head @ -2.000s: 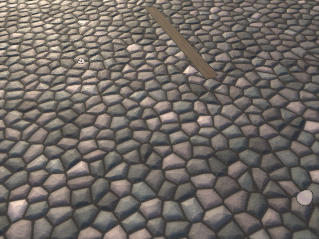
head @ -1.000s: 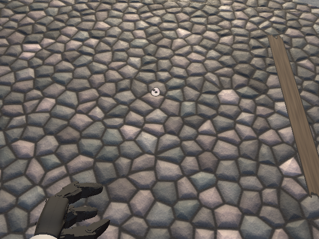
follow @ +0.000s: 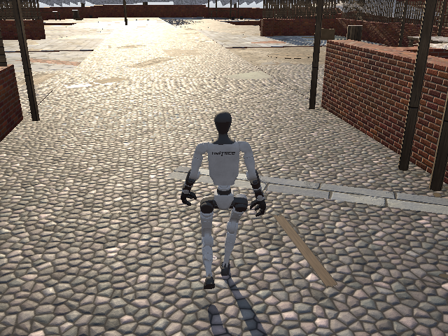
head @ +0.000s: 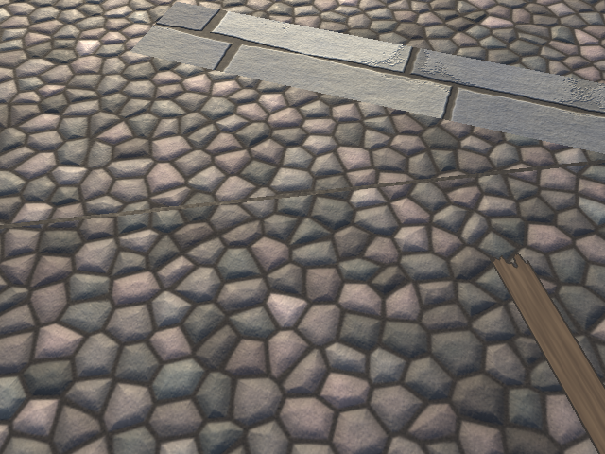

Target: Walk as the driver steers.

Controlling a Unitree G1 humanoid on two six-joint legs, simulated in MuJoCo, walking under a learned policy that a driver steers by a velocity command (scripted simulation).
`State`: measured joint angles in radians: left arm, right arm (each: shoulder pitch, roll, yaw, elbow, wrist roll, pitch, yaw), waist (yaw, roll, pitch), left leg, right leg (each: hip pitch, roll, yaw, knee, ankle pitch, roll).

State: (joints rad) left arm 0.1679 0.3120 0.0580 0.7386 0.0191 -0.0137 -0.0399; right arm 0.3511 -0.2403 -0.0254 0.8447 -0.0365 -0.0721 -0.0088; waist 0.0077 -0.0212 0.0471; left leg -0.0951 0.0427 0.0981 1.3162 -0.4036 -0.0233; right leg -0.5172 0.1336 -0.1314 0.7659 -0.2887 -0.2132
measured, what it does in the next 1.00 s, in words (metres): walks ahead: left foot, then right foot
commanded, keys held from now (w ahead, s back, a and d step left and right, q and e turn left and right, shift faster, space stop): w+e+shift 0.04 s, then w+shift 0.34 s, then shift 0.62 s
